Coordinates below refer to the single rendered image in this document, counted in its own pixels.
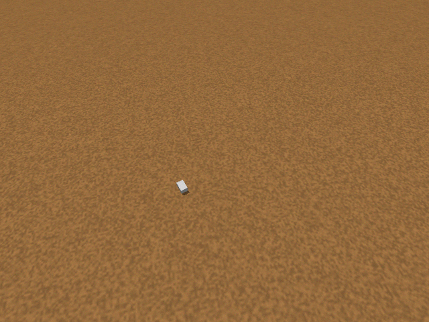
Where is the small box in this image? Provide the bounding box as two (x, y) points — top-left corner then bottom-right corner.
(176, 180), (188, 193)

